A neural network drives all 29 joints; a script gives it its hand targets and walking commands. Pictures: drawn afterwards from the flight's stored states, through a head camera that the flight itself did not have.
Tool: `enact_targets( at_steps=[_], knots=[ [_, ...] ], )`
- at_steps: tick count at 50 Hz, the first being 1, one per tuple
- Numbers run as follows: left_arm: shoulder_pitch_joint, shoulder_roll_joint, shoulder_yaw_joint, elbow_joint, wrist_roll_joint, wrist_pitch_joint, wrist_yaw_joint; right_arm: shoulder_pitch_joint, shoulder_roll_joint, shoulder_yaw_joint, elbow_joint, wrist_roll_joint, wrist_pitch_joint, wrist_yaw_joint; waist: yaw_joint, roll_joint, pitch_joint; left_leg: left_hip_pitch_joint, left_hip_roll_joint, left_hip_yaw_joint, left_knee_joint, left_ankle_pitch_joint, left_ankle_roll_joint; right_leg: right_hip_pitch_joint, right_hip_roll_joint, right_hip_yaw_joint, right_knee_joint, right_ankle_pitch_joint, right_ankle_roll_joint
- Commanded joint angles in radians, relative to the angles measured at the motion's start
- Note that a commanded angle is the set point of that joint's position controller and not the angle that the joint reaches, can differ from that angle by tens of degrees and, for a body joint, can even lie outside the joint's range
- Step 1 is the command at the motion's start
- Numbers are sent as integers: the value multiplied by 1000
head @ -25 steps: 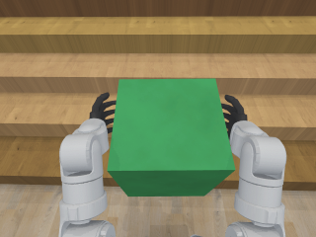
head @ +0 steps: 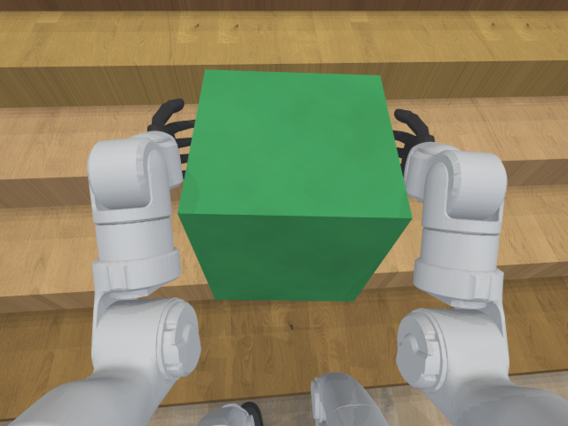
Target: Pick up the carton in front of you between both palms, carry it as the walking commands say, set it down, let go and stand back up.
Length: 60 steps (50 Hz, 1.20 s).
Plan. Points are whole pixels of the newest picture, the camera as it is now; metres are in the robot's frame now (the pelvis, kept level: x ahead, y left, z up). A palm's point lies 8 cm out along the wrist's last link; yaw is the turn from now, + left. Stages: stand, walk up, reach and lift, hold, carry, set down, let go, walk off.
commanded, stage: carry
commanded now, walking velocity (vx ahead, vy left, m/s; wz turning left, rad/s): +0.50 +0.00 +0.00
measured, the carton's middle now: (288, 199) +0.39 -0.01 +0.07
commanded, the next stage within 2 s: none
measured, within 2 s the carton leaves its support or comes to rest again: neither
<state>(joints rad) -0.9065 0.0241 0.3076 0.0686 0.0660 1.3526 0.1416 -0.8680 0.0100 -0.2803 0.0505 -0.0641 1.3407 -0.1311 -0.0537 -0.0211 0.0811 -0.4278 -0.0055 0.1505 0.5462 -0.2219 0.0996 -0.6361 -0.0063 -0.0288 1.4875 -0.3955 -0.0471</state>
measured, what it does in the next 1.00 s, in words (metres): climbs: right foot 0.14 m higher, then left foot 0.14 m higher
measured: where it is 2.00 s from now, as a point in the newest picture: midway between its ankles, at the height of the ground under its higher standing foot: (302, 137)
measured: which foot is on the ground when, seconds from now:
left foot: down 0.00-0.30, up 0.32-0.64, down 0.66-1.00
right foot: up 0.00-0.24, down 0.26-0.70, up 0.72-1.00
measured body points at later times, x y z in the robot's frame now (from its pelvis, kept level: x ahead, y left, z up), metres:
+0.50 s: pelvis +0.34 -0.07 +0.14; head +0.42 -0.04 +0.58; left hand +0.70 +0.17 +0.26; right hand +0.76 -0.13 +0.26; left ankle +0.29 +0.04 -0.37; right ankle +0.33 -0.12 -0.59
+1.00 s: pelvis +0.64 -0.04 +0.30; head +0.66 -0.04 +0.75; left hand +1.07 +0.05 +0.49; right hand +1.01 -0.25 +0.49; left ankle +0.61 +0.04 -0.44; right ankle +0.68 -0.15 -0.20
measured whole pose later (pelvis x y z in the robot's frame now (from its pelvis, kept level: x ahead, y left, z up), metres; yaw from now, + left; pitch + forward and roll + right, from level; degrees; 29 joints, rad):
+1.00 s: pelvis +0.64 -0.04 +0.30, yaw +0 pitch +3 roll +0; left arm -1.04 0.05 0.43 0.23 0.17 1.38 0.09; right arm -1.03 -0.04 -0.24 0.29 0.01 1.35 -0.19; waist -0.22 0.01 -0.01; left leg -0.23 0.00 0.13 0.47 -0.30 0.07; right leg -1.06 -0.02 -0.04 1.88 -0.42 -0.12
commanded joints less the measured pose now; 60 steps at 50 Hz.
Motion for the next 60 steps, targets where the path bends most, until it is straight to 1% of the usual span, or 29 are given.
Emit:
enact_targets(
  at_steps=[1, 7, 10, 12, 13, 14, 15, 16, 17, 21, 24, 27, 30, 33, 34, 35, 36, 37, 40, 42, 45, 48, 52, 54, 56, 57, 58, 59, 60],
  knots=[
    [-696, -1076, -601, -153, -380, -25, -186, -833, 1066, 606, -260, 473, -23, 216, -25, 117, -665, 769, 312, -395, -109, 555, 149, -352, -17, -14, 178, -16, -8],
    [-595, -973, -673, -217, -307, -53, -164, -748, 981, 706, -354, 472, -38, 218, -96, 108, -568, 980, 335, -428, -140, 364, 159, -871, -59, -28, 516, -205, -57],
    [-569, -919, -682, -181, -275, -51, -157, -735, 971, 731, -302, 495, -33, 248, 1, 87, -463, 547, 212, -190, -345, 559, 100, -419, -74, -122, -72, -179, -57],
    [-539, -937, -697, -140, -275, -46, -160, -707, 967, 713, -241, 491, -25, 263, 82, 266, -589, 345, 177, -21, -222, 1443, 86, 139, 87, -267, -297, 85, -101],
    [-535, -975, -716, -138, -298, -48, -170, -710, 971, 713, -244, 484, -26, 269, 185, 343, -703, 401, 207, -13, -38, 1643, 70, 277, 97, -244, -362, 145, -110],
    [-565, -1020, -737, -162, -329, -59, -180, -727, 983, 718, -242, 472, -28, 269, 271, 236, -828, 419, 184, -12, 259, 1658, 41, 447, 159, -205, -567, 155, -113],
    [-590, -1035, -767, -163, -355, -68, -189, -748, 986, 718, -235, 455, -36, 263, 329, 31, -905, 264, 80, -101, 669, 1098, -58, 720, 51, 35, -840, 528, -152],
    [-512, -1088, -789, -152, -411, -81, -207, -648, 993, 704, -245, 415, -42, 258, 230, -345, -955, -206, -153, -193, 1151, -47, -118, 996, -269, 665, -1009, 1100, -319],
    [-548, -1137, -808, -181, -468, -89, -221, -642, 952, 650, -201, 353, -48, 241, 238, -238, -1011, -268, -172, -398, 1444, -87, -64, 1043, -294, 704, -903, 1278, -365],
    [-744, -1204, -850, -284, -605, -111, -258, -588, 878, 576, -206, 249, -76, 200, 177, -16, -674, -542, -45, -264, 1335, -98, -8, 940, -207, 466, -969, 591, -201],
    [-776, -1187, -851, -270, -630, -112, -274, -548, 837, 557, -155, 196, -96, 180, 193, 61, -581, -655, -11, -155, 1211, -228, -13, 959, -236, 374, -1017, 726, -198],
    [-770, -1120, -802, -194, -623, -90, -287, -529, 781, 531, -98, 157, -85, 158, 215, -28, -555, -871, 5, -74, 1379, -314, 27, 1048, -267, 343, -1047, 763, -230],
    [-751, -1055, -713, -54, -608, -63, -299, -584, 703, 501, -22, 123, -54, 128, 135, -50, -439, -614, 76, -29, 900, -331, 42, 715, -187, 132, -1254, 716, -204],
    [-762, -1022, -611, 31, -554, -18, -294, -679, 753, 527, 7, 211, -12, 123, -5, -240, -587, 56, -87, 134, 628, -70, 65, 436, -198, -87, -1091, 1674, -181],
    [-754, -1015, -587, 51, -537, -1, -290, -726, 782, 556, -17, 250, 1, 126, -107, -250, -675, 223, -102, 111, 470, 37, 56, 460, -209, -119, -864, 1853, -160],
    [-815, -1031, -571, 37, -508, 14, -283, -771, 830, 568, 2, 278, 10, 138, -166, -85, -780, 422, -83, -32, 234, 172, 113, 405, -112, -98, -502, 1664, -72],
    [-783, -1032, -556, 65, -462, 24, -271, -756, 884, 583, 22, 346, 14, 157, -127, 165, -749, 601, 121, -500, -92, 502, 251, 78, 82, -41, -58, 544, 14],
    [-709, -991, -516, 99, -410, 28, -261, -723, 951, 595, 42, 415, 12, 176, -105, 294, -867, 677, 323, -863, -95, 919, 401, -43, 198, 145, 444, 169, 56],
    [-740, -918, -402, 47, -279, 22, -231, -1009, 1138, 664, -92, 581, -2, 228, -50, -21, -658, 573, 239, -689, -36, 254, 202, -285, 69, 192, 441, 131, -55],
    [-735, -854, -356, 47, -233, 17, -208, -1123, 1175, 671, -132, 653, -10, 247, -20, -34, -574, 501, 211, -577, -93, 64, 137, -280, 27, 158, 333, 159, -77],
    [-649, -822, -330, 153, -174, 10, -187, -1110, 1172, 620, -50, 651, -6, 261, -40, -21, -513, 534, 261, -503, -146, 238, 166, -362, 5, 54, 220, 46, -82],
    [-608, -837, -318, 254, -149, 16, -187, -1025, 1146, 538, 85, 604, -1, 273, -92, 83, -518, 694, 324, -494, -173, 368, 210, -648, -26, 1, 488, -35, -83],
    [-656, -900, -335, 299, -172, 14, -193, -962, 1126, 457, 180, 525, -8, 294, -59, 106, -365, 633, 285, -354, -275, 232, 144, -766, -103, -35, 345, -108, -49],
    [-687, -967, -379, 305, -225, 11, -196, -959, 1126, 435, 179, 490, -7, 294, 7, 134, -348, 216, 175, -58, -415, 568, 97, -173, -67, -188, -214, -41, -67],
    [-732, -1052, -451, 255, -308, 9, -201, -901, 1109, 410, 162, 453, -2, 283, 103, 361, -529, 263, 192, 29, -198, 1392, 64, 167, 49, -271, -284, 147, -98],
    [-775, -1100, -492, 198, -365, 3, -205, -898, 1097, 407, 134, 434, -2, 274, 186, 366, -624, 318, 192, 47, 18, 1516, 30, 304, 71, -267, -443, 221, -85],
    [-840, -1141, -526, 138, -411, -8, -210, -894, 1077, 398, 111, 403, 0, 260, 221, 202, -736, 368, 111, 32, 324, 1362, -45, 460, 78, -182, -750, 406, -102],
    [-836, -1191, -558, 109, -465, -16, -218, -899, 1042, 403, 73, 365, -4, 245, 202, 45, -727, 189, 34, -39, 595, 545, -105, 621, -52, 99, -975, 848, -139],
    [-832, -1196, -590, 83, -502, -36, -229, -805, 1031, 380, 95, 335, -5, 229, 154, -258, -905, -106, -141, -176, 1121, -89, -167, 877, -355, 596, -988, 1547, -340]
  ],
)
